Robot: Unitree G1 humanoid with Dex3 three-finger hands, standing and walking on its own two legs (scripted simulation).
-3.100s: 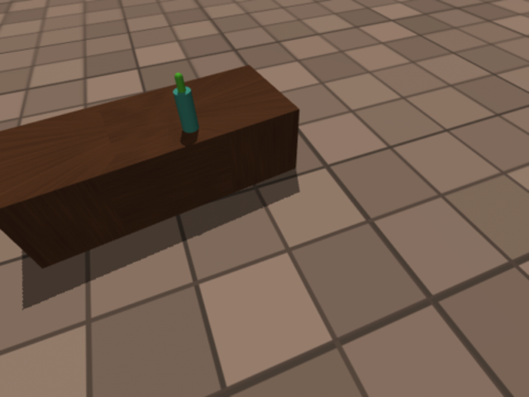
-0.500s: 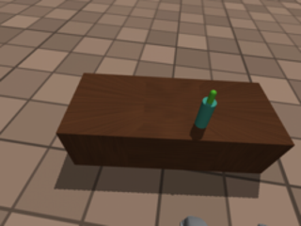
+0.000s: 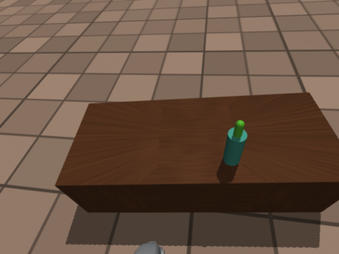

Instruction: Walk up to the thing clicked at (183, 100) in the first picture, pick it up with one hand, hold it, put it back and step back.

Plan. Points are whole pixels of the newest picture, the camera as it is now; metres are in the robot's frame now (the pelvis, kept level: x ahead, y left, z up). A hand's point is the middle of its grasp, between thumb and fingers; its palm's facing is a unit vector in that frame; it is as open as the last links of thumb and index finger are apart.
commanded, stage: walk up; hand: right
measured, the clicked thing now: (235, 142) +0.58 -0.21 -0.25
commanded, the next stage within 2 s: stand in 1.92 s
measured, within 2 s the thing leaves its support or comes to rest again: neither
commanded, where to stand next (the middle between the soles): +0.15 +0.04 m, yaw +0 degrees
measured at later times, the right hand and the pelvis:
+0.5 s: hand (281, 244) +0.18 -0.24 -0.15, palm faces -0.02 +0.93 -0.37, open 7.4 cm; pelvis +0.07 +0.03 -0.02, yaw -1 degrees
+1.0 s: hand out of the picture +0.15 -0.23 -0.15, palm faces +0.03 +0.94 -0.34, open 7.4 cm; pelvis +0.10 +0.02 +0.00, yaw -2 degrees
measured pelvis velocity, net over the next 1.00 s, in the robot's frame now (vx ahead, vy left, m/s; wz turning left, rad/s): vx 0.10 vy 0.02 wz -0.03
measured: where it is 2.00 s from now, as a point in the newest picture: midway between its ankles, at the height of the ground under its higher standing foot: outside the picture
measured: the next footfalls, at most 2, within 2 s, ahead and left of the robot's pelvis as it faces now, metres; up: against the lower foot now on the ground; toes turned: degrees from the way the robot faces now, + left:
left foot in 0.18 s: +0.18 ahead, +0.15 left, +0.00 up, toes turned +1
right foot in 0.50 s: +0.13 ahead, -0.12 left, +0.00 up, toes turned -3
